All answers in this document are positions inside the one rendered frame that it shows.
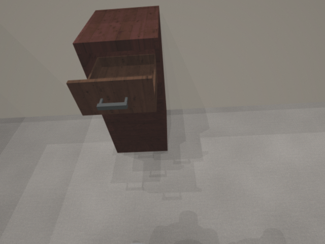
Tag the handle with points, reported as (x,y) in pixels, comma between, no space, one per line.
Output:
(112,106)

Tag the cabinet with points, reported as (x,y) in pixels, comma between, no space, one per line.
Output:
(128,31)

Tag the drawer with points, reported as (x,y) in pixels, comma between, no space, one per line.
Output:
(115,77)

